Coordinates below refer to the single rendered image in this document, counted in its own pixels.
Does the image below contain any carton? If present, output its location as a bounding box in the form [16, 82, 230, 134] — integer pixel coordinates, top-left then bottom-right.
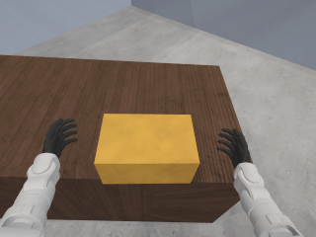
[94, 114, 200, 185]

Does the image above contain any left robot hand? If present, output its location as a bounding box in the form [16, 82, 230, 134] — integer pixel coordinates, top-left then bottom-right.
[41, 118, 78, 159]

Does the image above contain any right robot hand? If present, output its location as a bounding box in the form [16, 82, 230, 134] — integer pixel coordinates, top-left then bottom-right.
[216, 128, 251, 169]

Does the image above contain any left robot forearm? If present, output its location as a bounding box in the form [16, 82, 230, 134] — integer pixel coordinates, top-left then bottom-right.
[0, 153, 60, 232]

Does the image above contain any pedestal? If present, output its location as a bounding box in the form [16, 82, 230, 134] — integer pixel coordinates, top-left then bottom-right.
[0, 54, 253, 223]

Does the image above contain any left robot upper arm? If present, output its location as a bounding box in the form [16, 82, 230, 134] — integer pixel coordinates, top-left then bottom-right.
[0, 226, 46, 237]

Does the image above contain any right robot forearm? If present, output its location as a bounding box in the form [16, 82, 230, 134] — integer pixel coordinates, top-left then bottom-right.
[233, 162, 304, 237]

